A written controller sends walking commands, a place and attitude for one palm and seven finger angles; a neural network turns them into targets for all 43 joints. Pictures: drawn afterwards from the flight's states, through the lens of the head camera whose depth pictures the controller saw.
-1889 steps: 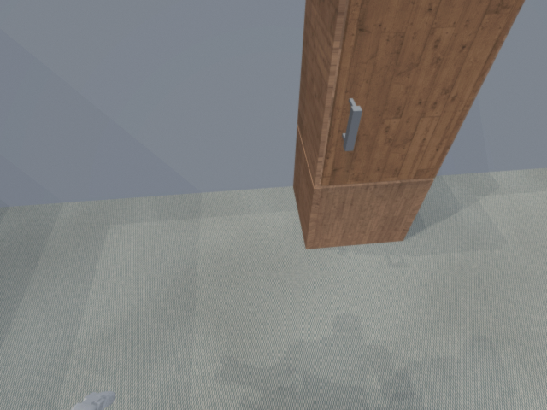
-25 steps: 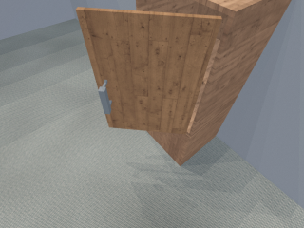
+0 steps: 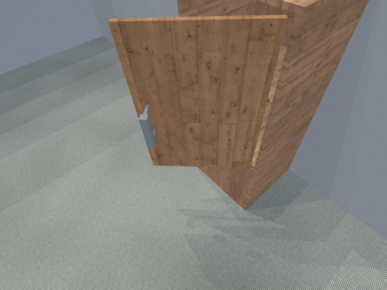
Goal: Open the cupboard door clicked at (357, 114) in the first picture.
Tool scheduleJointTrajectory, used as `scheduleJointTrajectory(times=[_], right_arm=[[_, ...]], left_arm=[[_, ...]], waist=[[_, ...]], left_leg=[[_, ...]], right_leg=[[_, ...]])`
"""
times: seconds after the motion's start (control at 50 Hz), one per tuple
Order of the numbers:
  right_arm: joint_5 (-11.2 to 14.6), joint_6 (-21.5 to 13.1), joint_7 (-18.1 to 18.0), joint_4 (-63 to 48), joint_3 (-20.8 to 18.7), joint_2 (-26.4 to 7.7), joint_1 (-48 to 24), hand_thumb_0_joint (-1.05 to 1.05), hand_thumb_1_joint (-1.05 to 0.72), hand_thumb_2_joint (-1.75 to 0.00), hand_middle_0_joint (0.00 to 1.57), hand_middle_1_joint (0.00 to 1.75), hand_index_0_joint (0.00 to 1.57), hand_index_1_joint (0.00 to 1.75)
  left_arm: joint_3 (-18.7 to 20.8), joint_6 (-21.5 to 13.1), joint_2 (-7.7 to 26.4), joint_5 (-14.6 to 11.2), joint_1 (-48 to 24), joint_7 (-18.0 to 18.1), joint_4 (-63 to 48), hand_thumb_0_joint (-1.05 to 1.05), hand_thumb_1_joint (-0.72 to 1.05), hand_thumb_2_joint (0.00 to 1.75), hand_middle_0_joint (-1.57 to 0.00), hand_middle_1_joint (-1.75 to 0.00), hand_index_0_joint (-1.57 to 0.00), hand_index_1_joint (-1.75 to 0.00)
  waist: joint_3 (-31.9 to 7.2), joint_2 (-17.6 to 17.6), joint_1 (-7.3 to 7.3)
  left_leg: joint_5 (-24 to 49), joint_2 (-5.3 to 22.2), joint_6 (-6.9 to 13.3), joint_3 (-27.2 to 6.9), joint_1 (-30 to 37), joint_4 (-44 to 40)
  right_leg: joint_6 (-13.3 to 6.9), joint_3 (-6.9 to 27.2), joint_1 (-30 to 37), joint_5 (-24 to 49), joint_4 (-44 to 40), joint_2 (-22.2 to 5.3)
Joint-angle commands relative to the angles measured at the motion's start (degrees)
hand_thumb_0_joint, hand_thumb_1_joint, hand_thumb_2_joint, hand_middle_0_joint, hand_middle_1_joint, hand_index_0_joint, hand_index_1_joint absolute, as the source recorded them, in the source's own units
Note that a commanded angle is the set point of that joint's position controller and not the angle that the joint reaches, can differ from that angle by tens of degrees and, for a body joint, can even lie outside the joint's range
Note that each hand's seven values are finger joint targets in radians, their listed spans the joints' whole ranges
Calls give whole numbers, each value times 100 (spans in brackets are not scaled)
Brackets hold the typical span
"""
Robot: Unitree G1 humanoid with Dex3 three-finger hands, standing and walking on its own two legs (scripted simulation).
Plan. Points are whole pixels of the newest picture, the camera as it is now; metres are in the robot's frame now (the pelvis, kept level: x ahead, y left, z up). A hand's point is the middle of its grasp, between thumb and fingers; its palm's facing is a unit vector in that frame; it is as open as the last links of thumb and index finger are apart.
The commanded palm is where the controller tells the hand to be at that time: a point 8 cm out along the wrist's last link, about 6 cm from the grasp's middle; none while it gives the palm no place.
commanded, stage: look again from close up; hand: left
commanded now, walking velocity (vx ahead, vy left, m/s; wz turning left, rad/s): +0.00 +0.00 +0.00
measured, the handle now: (149, 126) +0.60 +0.20 -0.07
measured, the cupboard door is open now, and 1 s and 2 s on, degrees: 45 45 45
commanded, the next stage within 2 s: raise the hand with hooked fingers in 0.56 s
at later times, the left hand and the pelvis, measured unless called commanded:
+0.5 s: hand out of the picture +0.09 +0.16 -0.16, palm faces -0.02 -0.97 -0.25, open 7.3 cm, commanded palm none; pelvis +0.03 -0.04 +0.00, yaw +1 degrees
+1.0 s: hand (130, 261) +0.19 +0.16 -0.06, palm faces +0.06 -1.00 -0.04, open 8.1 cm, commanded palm +0.14 +0.22 -0.07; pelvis -0.01 -0.06 -0.06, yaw +3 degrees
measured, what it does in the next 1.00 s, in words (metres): lowers itself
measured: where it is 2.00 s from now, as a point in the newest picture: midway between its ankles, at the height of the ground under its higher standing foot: outside the picture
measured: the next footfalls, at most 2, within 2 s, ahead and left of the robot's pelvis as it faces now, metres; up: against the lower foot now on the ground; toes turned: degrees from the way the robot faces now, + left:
none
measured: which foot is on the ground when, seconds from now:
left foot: down 0.00-1.00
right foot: down 0.00-1.00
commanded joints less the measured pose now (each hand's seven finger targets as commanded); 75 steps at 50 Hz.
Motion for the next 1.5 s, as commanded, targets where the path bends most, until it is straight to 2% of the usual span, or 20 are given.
scheduleJointTrajectory(times=[0.0, 0.12, 0.62, 0.64, 0.66, 0.68, 0.7, 0.72, 0.74, 0.78, 0.82, 0.88, 0.9, 0.96, 1.0, 1.06, 1.16, 1.3, 1.4, 1.48], right_arm=[[40, -189, -41, -197, -179, -769, 47, 0, -90, -90, 20, 30, 20, 30], [56, -219, -67, 21, -152, -775, 28, 0, -90, -90, 20, 30, 20, 30], [40, -152, -104, 360, -127, -833, -293, 0, -90, -90, 20, 30, 20, 30], [150, -122, -54, 6, -200, -702, -613, 0, -90, -90, 20, 30, 20, 30], [325, -937, -258, -1877, -368, -1254, -402, 0, -90, -90, 20, 30, 20, 30], [138, -1367, -457, -1666, -321, -952, -621, 0, -90, -90, 20, 30, 20, 30], [264, -1454, -476, -1385, -273, -1031, -771, 0, -90, -90, 20, 30, 20, 30], [336, -1459, -422, -1381, -328, -721, -541, 0, -90, -90, 20, 30, 20, 30], [305, -1561, -365, -1808, -426, -953, -616, 0, -90, -90, 20, 30, 20, 30], [187, -1644, -336, -1911, -596, -990, -519, 0, -90, -90, 20, 30, 20, 30], [183, -1728, -200, -2201, -570, -957, -578, 0, -90, -90, 20, 30, 20, 30], [187, -1914, -69, -2619, -619, -961, -730, 0, -90, -90, 20, 30, 20, 30], [214, -1941, -22, -2699, -638, -986, -661, 0, -90, -90, 20, 30, 20, 30], [243, -2067, -29, -3086, -599, -1003, -778, 0, -90, -90, 20, 30, 20, 30], [256, -2028, -121, -3270, -585, -1046, -760, 0, -90, -90, 20, 30, 20, 30], [313, -1964, -237, -3437, -502, -984, -749, 0, -90, -90, 20, 30, 20, 30], [320, -1841, -384, -3371, -394, -1087, -555, 0, -90, -90, 20, 30, 20, 30], [362, -1606, -366, -3519, -335, -992, -657, 0, -90, -90, 20, 30, 20, 30], [292, -1591, -331, -3569, -294, -959, -611, 0, -90, -90, 20, 30, 20, 30], [275, -1661, -323, -3503, -285, -1062, -396, 0, -90, -90, 20, 30, 20, 30]], left_arm=[[138, -160, 732, -39, -52, 55, -267, 0, 90, 90, -20, -30, -20, -30], [141, -200, 802, -58, -165, 73, -156, 0, 90, 90, -20, -30, -20, -30], [214, -253, 1065, -83, -591, 66, -172, 0, 90, 90, -20, -30, -20, -30], [227, -302, 792, -86, 384, 324, 75, 0, 90, 90, -20, -30, -20, -30], [1957, -1620, 2671, -982, -4236, 229, -8024, 0, 88, 89, -20, -32, -20, -32], [1744, -1369, 2016, -531, -660, 166, -5748, 0, 85, 88, -20, -33, -20, -33], [1409, -1273, 1529, -841, -665, 324, -5417, 0, 83, 87, -21, -34, -21, -34], [887, -946, 206, -1055, 532, 192, -4447, 0, 81, 86, -21, -36, -21, -36], [1047, -1232, 342, -1200, -503, 13, -5158, 0, 78, 85, -21, -37, -21, -37], [1356, -1902, 258, -1325, 614, -446, -4222, 0, 74, 83, -21, -40, -21, -40], [1367, -2605, -9, -1496, 1213, -1040, -3694, 0, 69, 81, -22, -43, -22, -43], [1564, -3767, 202, -1803, 1191, -2012, -3898, 0, 62, 78, -22, -48, -22, -48], [1817, -4037, 493, -1873, 1061, -2350, -3898, 0, 60, 77, -22, -50, -22, -50], [2065, -4578, 1047, -2116, 46, -3138, -4629, 0, 53, 74, -23, -54, -23, -54], [2265, -4500, 1355, -2346, -606, -3256, -5248, 0, 48, 72, -23, -57, -23, -57], [2008, -4203, 1141, -2524, -1057, -3164, -6091, 0, 41, 69, -24, -62, -24, -62], [1690, -3271, 1224, -2165, -1101, -2824, -6725, 0, 29, 64, -24, -69, -24, -69], [2014, -1991, 1257, -2054, -317, -2461, -6173, 0, 13, 57, -25, -80, -25, -80], [2232, -2262, 1338, -2107, -457, -2095, -6335, 0, 1, 52, -26, -87, -26, -87], [1941, -2708, 1305, -1960, -754, -2124, -6429, 0, -8, 48, -27, -93, -27, -93]], waist=[[-162, -246, -38], [-280, -348, -69], [-373, -295, -47], [-536, -690, 207], [-2946, 9, -360], [-2616, 1172, 207], [-2080, 1168, 38], [-1259, 364, -204], [-508, -167, -304], [-388, -1437, -154], [-559, -1694, 96], [-1401, -1411, 271], [-1608, -836, 326], [-2402, -496, 170], [-2463, -404, 124], [-2435, 5, -38], [-2433, 301, -207], [-2311, -108, 65], [-2265, -188, 117], [-2263, -5, -88]], left_leg=[[60, 967, -24, -1022, -93, -860], [963, 941, -81, -830, 203, -600], [1327, 969, -294, -662, 414, -471], [477, 978, -455, -214, -87, 912], [1925, 171, -201, -407, 631, 27], [3043, 294, -117, -146, 1058, -5], [2395, 361, -286, -271, 748, 194], [2227, 406, -250, -341, 390, 273], [1947, 400, -285, -515, -156, 487], [1268, 353, -275, -470, -1051, 1019], [747, 205, -344, -448, -1938, 1565], [182, 81, -439, -354, -2912, 2446], [246, 70, -471, -369, -3036, 2732], [-211, 85, -404, -341, -3780, 3532], [-551, 173, -319, -374, -4095, 3873], [-935, 281, -224, -447, -3909, 3926], [-875, 380, -154, -692, -3738, 3743], [-1033, 326, -264, -906, -3786, 3207], [-1240, 321, -323, -968, -3857, 3059], [-1614, 336, -306, -985, -3777, 3069]], right_leg=[[-357, 251, 252, 274, -404, -176], [-356, 307, 391, 831, -445, -271], [-459, 362, 875, 1985, -676, -370], [1, 754, 1187, 4090, -724, -832], [-439, 306, 1608, 4104, -103, -204], [-541, 80, 1503, 3151, 121, 150], [-493, -213, 865, 2170, -122, 139], [-337, -389, 293, 1927, -171, 192], [-267, -445, -153, 1870, -31, 192], [-112, -573, -825, 1539, 412, 232], [-117, -461, -1200, 1292, 1075, 204], [-141, -72, -1473, 901, 1884, 134], [-223, 125, -1521, 1032, 2171, 77], [-197, 617, -1853, 214, 2552, 19], [-241, 759, -2188, -802, 2571, 94], [-270, 569, -2697, -1787, 2520, 221], [-313, 89, -3023, -1469, 2744, 380], [-296, -424, -2966, -1536, 2748, 444], [-317, -541, -3154, -1669, 2881, 442], [-312, -503, -3496, -1827, 2916, 414]])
